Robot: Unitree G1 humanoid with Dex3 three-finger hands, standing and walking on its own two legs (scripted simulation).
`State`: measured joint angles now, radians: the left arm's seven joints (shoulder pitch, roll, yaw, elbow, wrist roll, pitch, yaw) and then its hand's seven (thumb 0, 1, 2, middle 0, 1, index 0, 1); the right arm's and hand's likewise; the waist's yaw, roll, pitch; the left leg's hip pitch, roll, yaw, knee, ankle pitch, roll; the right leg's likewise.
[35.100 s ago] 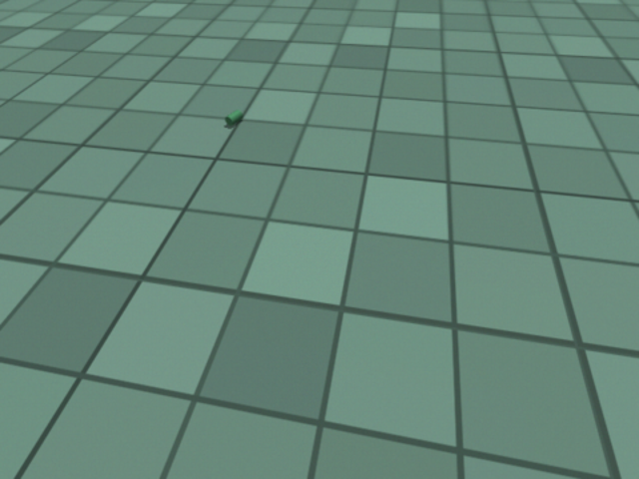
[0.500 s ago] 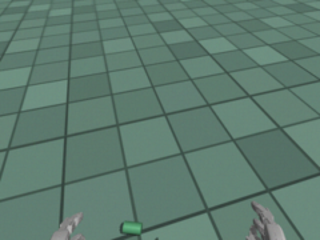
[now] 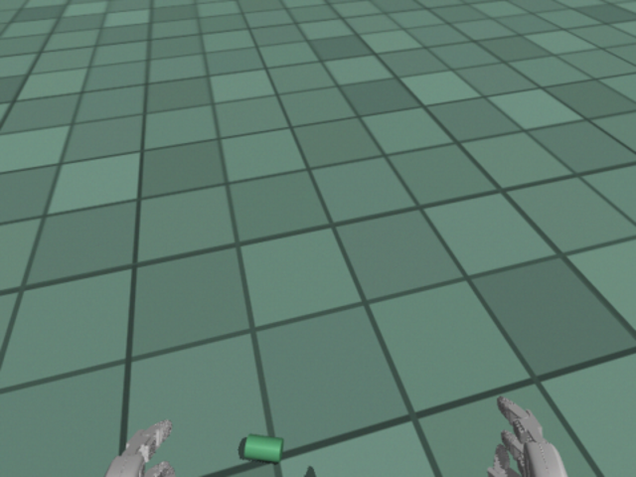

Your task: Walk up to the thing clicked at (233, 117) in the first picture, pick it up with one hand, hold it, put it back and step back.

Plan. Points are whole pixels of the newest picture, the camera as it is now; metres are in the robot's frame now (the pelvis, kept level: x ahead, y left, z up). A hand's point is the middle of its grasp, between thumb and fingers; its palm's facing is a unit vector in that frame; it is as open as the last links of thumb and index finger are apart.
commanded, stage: home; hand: left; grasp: from above
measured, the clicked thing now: (264, 448) +0.38 +0.17 -0.69
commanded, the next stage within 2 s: stand in 1.42 s
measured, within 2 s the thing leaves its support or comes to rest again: neither
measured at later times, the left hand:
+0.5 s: hand out of the picture +0.16 +0.18 -0.04, palm faces +0.05 -0.98 -0.21, open 7.4 cm
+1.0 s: hand out of the picture +0.16 +0.18 -0.04, palm faces +0.05 -0.98 -0.21, open 7.4 cm
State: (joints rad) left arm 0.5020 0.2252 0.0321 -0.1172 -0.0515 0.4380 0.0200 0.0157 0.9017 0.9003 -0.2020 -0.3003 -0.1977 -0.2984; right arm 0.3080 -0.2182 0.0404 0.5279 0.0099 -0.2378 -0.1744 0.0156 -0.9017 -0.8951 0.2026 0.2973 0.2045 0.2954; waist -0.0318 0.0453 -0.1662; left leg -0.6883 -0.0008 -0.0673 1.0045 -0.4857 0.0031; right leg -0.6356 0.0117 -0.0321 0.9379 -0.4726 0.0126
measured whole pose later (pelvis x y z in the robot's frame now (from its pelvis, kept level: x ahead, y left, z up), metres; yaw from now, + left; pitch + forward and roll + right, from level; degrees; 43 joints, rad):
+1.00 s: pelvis +0.00 +0.00 +0.00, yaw +0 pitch +10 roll -3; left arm 0.51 0.23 0.03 -0.13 -0.06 0.44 0.02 0.02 0.90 0.90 -0.20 -0.30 -0.20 -0.30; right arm 0.31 -0.22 0.03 0.53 0.01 -0.24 -0.18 0.02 -0.90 -0.90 0.20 0.30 0.20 0.30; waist -0.03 0.05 -0.17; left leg -0.70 0.00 -0.06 1.02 -0.50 0.00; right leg -0.64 0.01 -0.03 0.95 -0.48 0.01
